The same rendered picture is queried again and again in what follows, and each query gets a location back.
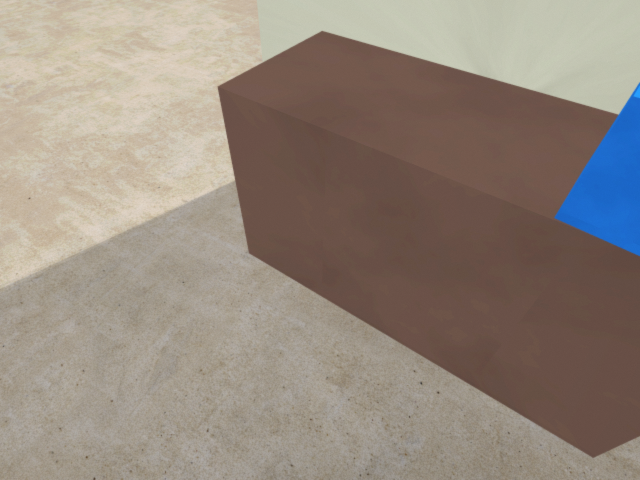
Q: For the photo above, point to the pedestal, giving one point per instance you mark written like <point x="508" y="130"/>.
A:
<point x="421" y="199"/>

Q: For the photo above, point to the carton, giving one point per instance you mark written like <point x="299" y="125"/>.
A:
<point x="605" y="200"/>

